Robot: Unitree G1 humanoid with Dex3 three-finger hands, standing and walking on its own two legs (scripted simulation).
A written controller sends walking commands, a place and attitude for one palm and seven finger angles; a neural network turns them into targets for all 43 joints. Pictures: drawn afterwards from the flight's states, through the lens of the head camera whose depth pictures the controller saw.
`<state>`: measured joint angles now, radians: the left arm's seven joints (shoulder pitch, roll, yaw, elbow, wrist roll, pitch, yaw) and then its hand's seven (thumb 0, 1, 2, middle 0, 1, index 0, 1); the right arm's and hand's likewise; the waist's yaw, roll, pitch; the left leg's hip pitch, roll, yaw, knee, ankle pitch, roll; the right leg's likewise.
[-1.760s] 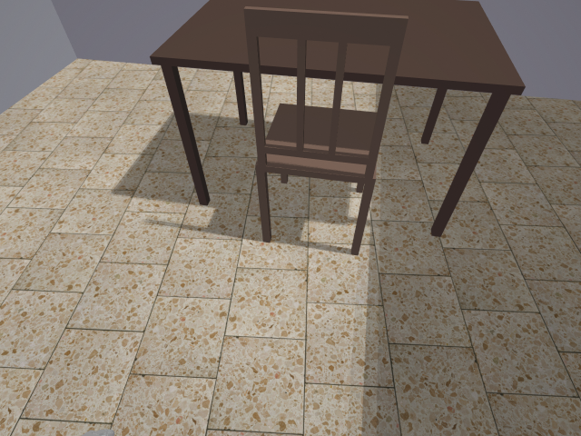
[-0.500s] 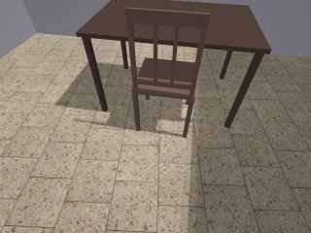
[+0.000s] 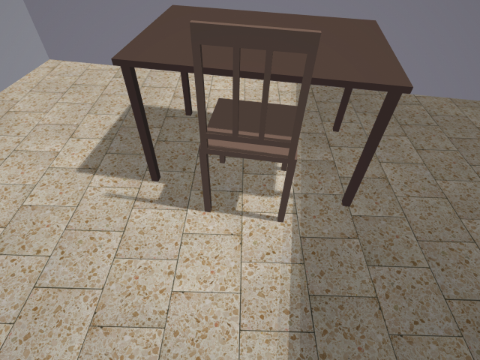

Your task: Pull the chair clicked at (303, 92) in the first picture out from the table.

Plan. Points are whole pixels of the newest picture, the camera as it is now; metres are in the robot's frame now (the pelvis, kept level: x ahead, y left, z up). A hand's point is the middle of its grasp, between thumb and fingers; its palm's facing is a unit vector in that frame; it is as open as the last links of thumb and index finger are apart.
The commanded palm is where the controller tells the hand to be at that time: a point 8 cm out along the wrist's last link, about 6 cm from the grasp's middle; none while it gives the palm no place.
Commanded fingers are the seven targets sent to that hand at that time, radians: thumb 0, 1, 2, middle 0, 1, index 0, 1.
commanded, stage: walk to a spot facing it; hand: left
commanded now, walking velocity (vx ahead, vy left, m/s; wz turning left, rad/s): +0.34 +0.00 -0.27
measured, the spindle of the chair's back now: (236, 96) +1.00 +0.09 -0.06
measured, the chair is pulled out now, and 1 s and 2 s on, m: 0.00 0.00 0.00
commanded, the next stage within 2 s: take the last steps up to it in 0.32 s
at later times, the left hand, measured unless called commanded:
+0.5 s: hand (169, 352) +0.18 +0.15 -0.18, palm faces -0.08 -0.98 -0.19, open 7.3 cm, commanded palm none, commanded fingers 0.00 0.90 0.90 -0.20 -0.30 -0.20 -0.30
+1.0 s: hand (179, 262) +0.37 +0.17 -0.17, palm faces -0.10 -0.98 -0.15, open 7.3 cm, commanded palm none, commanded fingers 0.00 0.90 0.90 -0.20 -0.30 -0.20 -0.30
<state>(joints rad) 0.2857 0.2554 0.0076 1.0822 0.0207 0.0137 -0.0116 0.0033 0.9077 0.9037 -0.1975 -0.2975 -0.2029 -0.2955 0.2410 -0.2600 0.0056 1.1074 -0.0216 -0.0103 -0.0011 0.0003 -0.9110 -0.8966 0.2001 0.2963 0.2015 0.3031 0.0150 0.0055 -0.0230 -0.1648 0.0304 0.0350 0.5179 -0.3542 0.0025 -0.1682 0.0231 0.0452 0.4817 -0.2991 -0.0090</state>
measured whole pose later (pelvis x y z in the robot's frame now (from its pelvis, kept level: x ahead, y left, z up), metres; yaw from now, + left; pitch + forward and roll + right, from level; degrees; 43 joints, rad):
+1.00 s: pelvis +0.31 +0.00 +0.01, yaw -7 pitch +0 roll -1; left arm 0.21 0.18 0.07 1.06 0.03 0.01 -0.02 0.01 0.92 0.90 -0.19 -0.30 -0.20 -0.29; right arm 0.46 -0.05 -0.01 1.15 -0.02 -0.08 -0.03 0.00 -0.91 -0.90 0.20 0.30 0.20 0.30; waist -0.03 -0.03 0.04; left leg -0.04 0.00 0.18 0.29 -0.25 0.05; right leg -0.55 -0.12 -0.08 0.84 -0.20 0.03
